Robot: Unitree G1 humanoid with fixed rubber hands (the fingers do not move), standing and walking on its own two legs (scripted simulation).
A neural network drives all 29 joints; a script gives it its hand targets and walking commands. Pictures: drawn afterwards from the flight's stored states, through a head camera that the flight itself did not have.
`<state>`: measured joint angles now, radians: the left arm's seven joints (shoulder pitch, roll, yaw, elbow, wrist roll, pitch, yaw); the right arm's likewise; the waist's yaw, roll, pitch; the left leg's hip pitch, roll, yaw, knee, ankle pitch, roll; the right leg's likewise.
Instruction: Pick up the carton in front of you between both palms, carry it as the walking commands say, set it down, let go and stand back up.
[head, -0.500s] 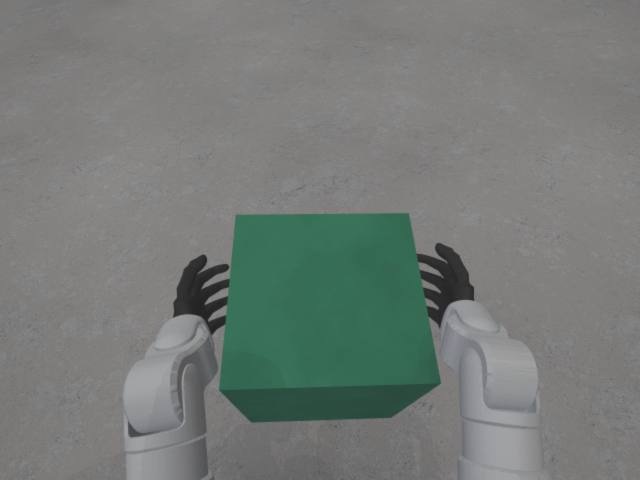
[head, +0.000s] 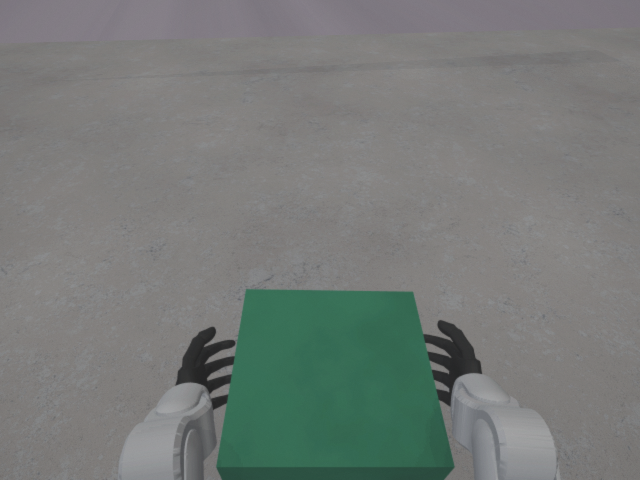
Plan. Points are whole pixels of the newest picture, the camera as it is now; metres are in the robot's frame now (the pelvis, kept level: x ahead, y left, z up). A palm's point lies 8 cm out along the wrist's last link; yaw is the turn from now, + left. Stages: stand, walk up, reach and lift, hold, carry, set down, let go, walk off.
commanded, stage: carry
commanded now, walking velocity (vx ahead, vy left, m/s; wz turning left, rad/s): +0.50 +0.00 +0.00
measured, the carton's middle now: (327, 412) +0.23 +0.00 -0.02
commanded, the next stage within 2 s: none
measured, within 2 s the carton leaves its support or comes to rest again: neither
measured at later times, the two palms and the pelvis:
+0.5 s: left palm (241, 214) +0.52 +0.12 +0.09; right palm (417, 202) +0.55 -0.18 +0.08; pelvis +0.30 -0.05 +0.00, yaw +3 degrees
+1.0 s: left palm (235, 129) +0.85 +0.16 +0.07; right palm (366, 127) +0.84 -0.14 +0.08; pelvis +0.61 +0.02 +0.00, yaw +0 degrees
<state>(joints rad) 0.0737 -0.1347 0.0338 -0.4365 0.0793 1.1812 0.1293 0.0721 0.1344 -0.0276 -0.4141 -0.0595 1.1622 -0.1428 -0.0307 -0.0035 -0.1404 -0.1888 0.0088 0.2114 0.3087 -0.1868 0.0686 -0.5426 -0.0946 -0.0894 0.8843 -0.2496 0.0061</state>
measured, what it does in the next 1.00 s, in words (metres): walks ahead: right foot, then left foot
